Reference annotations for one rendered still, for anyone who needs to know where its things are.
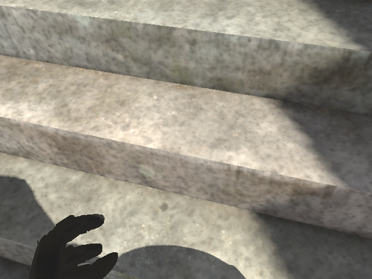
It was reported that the left robot hand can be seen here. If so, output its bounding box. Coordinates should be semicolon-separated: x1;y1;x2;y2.
28;214;118;279

